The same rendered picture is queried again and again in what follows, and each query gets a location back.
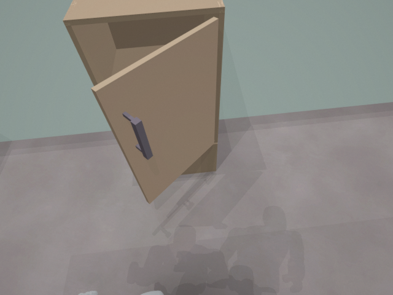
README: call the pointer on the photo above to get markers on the handle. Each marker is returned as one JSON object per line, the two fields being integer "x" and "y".
{"x": 141, "y": 136}

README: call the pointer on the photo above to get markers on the cupboard door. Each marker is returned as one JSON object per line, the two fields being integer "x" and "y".
{"x": 173, "y": 91}

